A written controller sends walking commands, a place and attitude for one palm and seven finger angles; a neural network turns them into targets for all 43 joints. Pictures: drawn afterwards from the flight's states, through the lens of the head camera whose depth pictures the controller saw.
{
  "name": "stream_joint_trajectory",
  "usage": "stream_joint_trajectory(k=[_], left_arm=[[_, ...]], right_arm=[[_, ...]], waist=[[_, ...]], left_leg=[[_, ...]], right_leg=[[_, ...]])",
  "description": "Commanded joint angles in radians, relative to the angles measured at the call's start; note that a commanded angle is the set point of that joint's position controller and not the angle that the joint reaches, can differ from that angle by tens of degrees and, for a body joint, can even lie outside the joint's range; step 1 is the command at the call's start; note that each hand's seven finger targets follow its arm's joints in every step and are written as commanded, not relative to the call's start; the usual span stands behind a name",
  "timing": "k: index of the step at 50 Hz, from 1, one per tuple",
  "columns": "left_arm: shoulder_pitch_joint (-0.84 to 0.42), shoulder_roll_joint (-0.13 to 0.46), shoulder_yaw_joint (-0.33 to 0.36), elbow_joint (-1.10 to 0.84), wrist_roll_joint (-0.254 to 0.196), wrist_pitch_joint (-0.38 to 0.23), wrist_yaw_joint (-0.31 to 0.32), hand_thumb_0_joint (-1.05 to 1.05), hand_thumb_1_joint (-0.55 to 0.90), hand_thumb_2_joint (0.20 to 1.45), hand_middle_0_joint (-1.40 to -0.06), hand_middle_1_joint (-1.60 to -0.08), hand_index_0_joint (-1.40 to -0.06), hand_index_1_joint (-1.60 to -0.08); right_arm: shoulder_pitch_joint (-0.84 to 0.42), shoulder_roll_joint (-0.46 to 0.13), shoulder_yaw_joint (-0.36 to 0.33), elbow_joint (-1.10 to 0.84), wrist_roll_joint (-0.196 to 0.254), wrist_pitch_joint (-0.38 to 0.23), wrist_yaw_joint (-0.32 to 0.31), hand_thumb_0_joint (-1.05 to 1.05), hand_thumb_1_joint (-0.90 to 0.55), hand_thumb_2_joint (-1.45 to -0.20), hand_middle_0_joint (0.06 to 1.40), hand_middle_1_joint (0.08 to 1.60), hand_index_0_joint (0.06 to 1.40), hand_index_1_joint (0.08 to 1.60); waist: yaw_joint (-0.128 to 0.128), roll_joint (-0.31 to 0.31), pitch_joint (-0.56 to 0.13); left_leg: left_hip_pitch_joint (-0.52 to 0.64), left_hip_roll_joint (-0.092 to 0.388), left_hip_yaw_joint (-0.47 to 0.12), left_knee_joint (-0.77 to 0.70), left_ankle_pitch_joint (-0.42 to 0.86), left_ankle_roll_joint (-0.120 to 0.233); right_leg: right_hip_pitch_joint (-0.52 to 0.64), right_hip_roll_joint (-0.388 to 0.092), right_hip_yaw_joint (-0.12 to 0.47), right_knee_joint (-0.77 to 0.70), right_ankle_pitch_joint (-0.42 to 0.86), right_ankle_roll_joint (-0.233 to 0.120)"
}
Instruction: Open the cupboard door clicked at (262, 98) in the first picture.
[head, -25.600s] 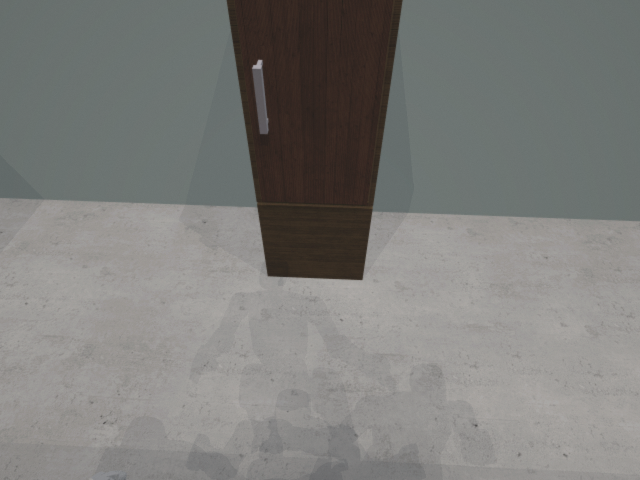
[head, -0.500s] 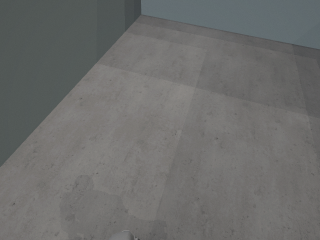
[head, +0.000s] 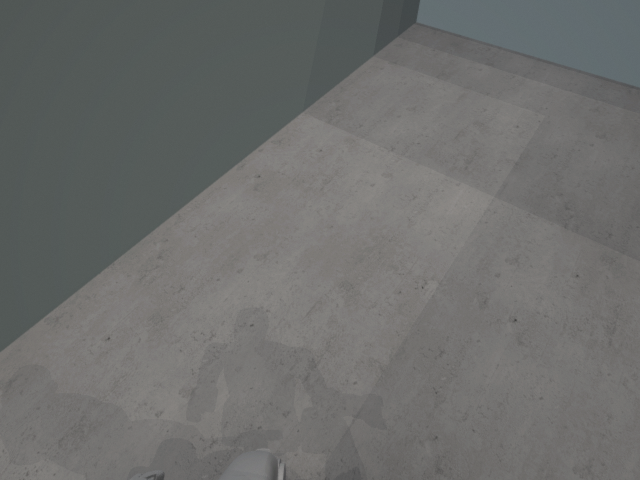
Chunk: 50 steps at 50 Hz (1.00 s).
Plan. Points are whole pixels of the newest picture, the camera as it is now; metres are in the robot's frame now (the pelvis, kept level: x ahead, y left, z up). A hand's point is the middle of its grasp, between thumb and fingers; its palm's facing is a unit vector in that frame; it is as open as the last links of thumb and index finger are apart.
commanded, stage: turn to face it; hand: left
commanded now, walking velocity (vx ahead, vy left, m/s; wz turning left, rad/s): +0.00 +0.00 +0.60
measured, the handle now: out of the picture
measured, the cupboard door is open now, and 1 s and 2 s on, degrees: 50 50 50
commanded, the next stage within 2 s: none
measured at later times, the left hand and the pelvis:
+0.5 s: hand out of the picture +0.05 +0.19 -0.16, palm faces +0.32 -0.89 -0.31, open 7.4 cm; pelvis +0.03 -0.04 -0.01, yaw +19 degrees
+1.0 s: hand out of the picture +0.02 +0.19 -0.16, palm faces +0.59 -0.76 -0.27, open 7.4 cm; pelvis +0.06 -0.05 +0.00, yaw +36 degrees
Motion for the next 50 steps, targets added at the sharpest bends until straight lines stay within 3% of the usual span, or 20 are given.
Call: stream_joint_trajectory(k=[1,5,6,7,8,12,18,19,20,21,24,30,33,34,35,36,37,41,47,50], left_arm=[[0.106,0.214,0.045,-0.030,-0.003,-0.023,0.010,0.000,0.900,0.900,-0.200,-0.300,-0.200,-0.300],[0.045,0.217,0.048,-0.042,-0.020,-0.018,0.001,0.000,0.900,0.900,-0.200,-0.300,-0.200,-0.300],[0.040,0.160,0.041,-0.079,-0.027,-0.012,-0.006,0.000,0.900,0.900,-0.200,-0.300,-0.200,-0.300],[-0.030,0.122,0.020,-0.123,-0.023,-0.005,-0.003,0.000,0.900,0.900,-0.200,-0.300,-0.200,-0.300],[-0.078,0.145,0.024,-0.138,-0.016,0.009,0.004,0.000,0.900,0.900,-0.200,-0.300,-0.200,-0.300],[-0.047,0.117,0.030,-0.075,-0.019,0.024,-0.011,0.000,0.900,0.900,-0.200,-0.300,-0.200,-0.300],[0.072,0.119,0.039,-0.051,-0.021,0.011,-0.014,0.000,0.900,0.900,-0.200,-0.300,-0.200,-0.300],[0.118,0.165,0.052,-0.048,-0.012,0.001,-0.007,0.000,0.900,0.900,-0.200,-0.300,-0.200,-0.300],[0.126,0.264,0.069,-0.058,0.004,-0.009,0.002,0.000,0.900,0.900,-0.200,-0.300,-0.200,-0.300],[0.096,0.281,0.060,-0.076,-0.004,-0.004,0.002,0.000,0.900,0.900,-0.200,-0.300,-0.200,-0.300],[-0.030,0.164,0.034,-0.104,-0.009,-0.011,0.012,0.000,0.900,0.900,-0.200,-0.300,-0.200,-0.300],[0.075,0.203,0.049,-0.055,-0.002,-0.020,0.013,0.000,0.900,0.900,-0.200,-0.300,-0.200,-0.300],[0.060,0.217,0.056,-0.049,-0.014,-0.015,0.006,0.000,0.900,0.900,-0.200,-0.300,-0.200,-0.300],[0.034,0.204,0.056,-0.057,-0.022,-0.011,0.002,0.000,0.900,0.900,-0.200,-0.300,-0.200,-0.300],[0.033,0.146,0.047,-0.087,-0.026,-0.003,-0.004,0.000,0.900,0.900,-0.200,-0.300,-0.200,-0.300],[-0.044,0.105,0.024,-0.134,-0.023,0.004,-0.004,0.000,0.900,0.900,-0.200,-0.300,-0.200,-0.300],[-0.110,0.134,0.029,-0.140,-0.013,0.016,0.002,0.000,0.900,0.900,-0.200,-0.300,-0.200,-0.300],[-0.068,0.112,0.033,-0.077,-0.020,0.021,-0.010,0.000,0.900,0.900,-0.200,-0.300,-0.200,-0.300],[-0.074,0.099,0.027,-0.084,-0.026,0.020,-0.011,0.000,0.900,0.900,-0.200,-0.300,-0.200,-0.300],[0.027,0.119,0.034,-0.064,-0.026,0.006,-0.008,0.000,0.900,0.900,-0.200,-0.300,-0.200,-0.300]], right_arm=[[-0.114,-0.013,0.018,-0.118,0.013,-0.040,0.008,0.000,-0.900,-0.900,0.200,0.300,0.200,0.300],[0.035,-0.098,0.000,-0.085,0.006,-0.050,0.002,0.000,-0.900,-0.900,0.200,0.300,0.200,0.300],[0.106,-0.209,-0.026,-0.075,-0.005,-0.060,-0.005,0.000,-0.900,-0.900,0.200,0.300,0.200,0.300],[0.179,-0.279,-0.041,-0.057,0.000,-0.052,-0.012,0.000,-0.900,-0.900,0.200,0.300,0.200,0.300],[0.188,-0.278,-0.041,-0.047,-0.001,-0.052,-0.022,0.000,-0.900,-0.900,0.200,0.300,0.200,0.300],[-0.002,-0.199,-0.022,-0.091,-0.006,-0.056,-0.039,0.000,-0.900,-0.900,0.200,0.300,0.200,0.300],[-0.074,-0.194,-0.031,-0.110,0.000,-0.038,-0.031,0.000,-0.900,-0.900,0.200,0.300,0.200,0.300],[-0.085,-0.154,-0.029,-0.126,0.007,-0.035,-0.027,0.000,-0.900,-0.900,0.200,0.300,0.200,0.300],[-0.076,-0.081,-0.019,-0.147,0.013,-0.034,-0.017,0.000,-0.900,-0.900,0.200,0.300,0.200,0.300],[-0.080,-0.096,-0.021,-0.154,0.006,-0.033,-0.010,0.000,-0.900,-0.900,0.200,0.300,0.200,0.300],[-0.049,-0.083,-0.018,-0.106,0.002,-0.022,-0.001,0.000,-0.900,-0.900,0.200,0.300,0.200,0.300],[-0.100,-0.015,0.015,-0.104,0.017,-0.036,0.008,0.000,-0.900,-0.900,0.200,0.300,0.200,0.300],[-0.027,-0.042,0.014,-0.089,0.014,-0.045,0.004,0.000,-0.900,-0.900,0.200,0.300,0.200,0.300],[0.033,-0.083,0.002,-0.075,0.011,-0.049,0.003,0.000,-0.900,-0.900,0.200,0.300,0.200,0.300],[0.088,-0.186,-0.024,-0.074,0.001,-0.058,-0.001,0.000,-0.900,-0.900,0.200,0.300,0.200,0.300],[0.161,-0.262,-0.042,-0.058,-0.002,-0.050,-0.012,0.000,-0.900,-0.900,0.200,0.300,0.200,0.300],[0.189,-0.250,-0.039,-0.039,-0.006,-0.050,-0.022,0.000,-0.900,-0.900,0.200,0.300,0.200,0.300],[0.044,-0.173,-0.017,-0.071,-0.003,-0.065,-0.043,0.000,-0.900,-0.900,0.200,0.300,0.200,0.300],[0.032,-0.187,-0.027,-0.064,-0.007,-0.054,-0.037,0.000,-0.900,-0.900,0.200,0.300,0.200,0.300],[-0.028,-0.183,-0.032,-0.083,0.002,-0.045,-0.033,0.000,-0.900,-0.900,0.200,0.300,0.200,0.300]], waist=[[0.064,-0.183,-0.109],[-0.029,-0.112,-0.183],[-0.068,0.172,-0.239],[-0.103,0.306,-0.221],[-0.106,0.173,-0.199],[-0.014,0.191,-0.116],[0.047,0.160,-0.107],[0.076,0.014,-0.104],[0.083,-0.289,-0.085],[0.081,-0.279,-0.095],[0.001,-0.247,-0.070],[0.058,-0.176,-0.136],[0.022,-0.171,-0.157],[-0.021,-0.100,-0.171],[-0.047,0.187,-0.208],[-0.092,0.324,-0.180],[-0.105,0.198,-0.166],[-0.015,0.179,-0.128],[-0.013,0.180,-0.112],[0.042,0.165,-0.121]], left_leg=[[0.012,-0.018,0.070,-0.242,-0.009,0.004],[0.370,0.008,0.036,-0.545,0.340,0.051],[0.583,0.261,-0.275,-0.552,0.695,0.171],[0.583,0.436,-0.473,-0.575,1.007,0.319],[0.520,0.427,-0.452,-0.572,0.842,0.332],[0.316,0.239,-0.293,-0.602,0.560,0.221],[0.088,0.153,-0.301,-0.539,0.286,0.161],[-0.003,0.066,-0.241,-0.412,0.142,0.107],[-0.149,-0.077,-0.080,-0.159,-0.096,0.025],[-0.087,-0.045,-0.097,0.088,-0.177,0.034],[-0.079,0.026,-0.087,0.251,-0.032,0.012],[0.044,-0.003,0.039,-0.217,-0.045,0.001],[0.207,-0.020,0.060,-0.452,0.136,0.021],[0.354,0.015,0.019,-0.559,0.278,0.042],[0.528,0.252,-0.290,-0.605,0.557,0.140],[0.540,0.432,-0.497,-0.624,0.883,0.295],[0.490,0.407,-0.470,-0.612,0.764,0.314],[0.395,0.239,-0.289,-0.605,0.727,0.222],[0.302,0.200,-0.318,-0.603,0.586,0.208],[0.176,0.153,-0.333,-0.529,0.484,0.163]], right_leg=[[0.246,-0.231,0.097,-0.049,0.833,-0.110],[0.067,-0.195,-0.010,0.194,0.685,-0.009],[-0.213,-0.082,-0.058,0.406,0.181,0.065],[-0.365,0.002,0.017,0.580,-0.360,0.088],[-0.393,-0.005,0.103,0.636,-0.336,0.078],[-0.284,0.018,0.112,0.515,-0.157,0.077],[0.061,0.099,0.049,0.056,0.022,0.056],[0.149,0.007,0.143,-0.135,0.003,0.034],[0.178,-0.273,0.476,-0.301,-0.050,-0.074],[0.049,-0.378,0.512,-0.334,-0.049,-0.158],[0.008,-0.230,0.265,-0.228,0.214,-0.133],[0.225,-0.240,0.111,-0.082,0.685,-0.127],[0.166,-0.224,0.041,0.017,0.635,-0.067],[0.047,-0.211,0.003,0.111,0.516,-0.021],[-0.201,-0.094,-0.053,0.323,0.105,0.056],[-0.377,-0.009,0.008,0.501,-0.360,0.089],[-0.390,-0.008,0.095,0.596,-0.316,0.075],[-0.337,0.007,0.127,0.582,-0.113,0.081],[-0.154,0.074,0.088,0.264,-0.109,0.067],[0.066,0.099,0.073,-0.004,0.050,0.055]])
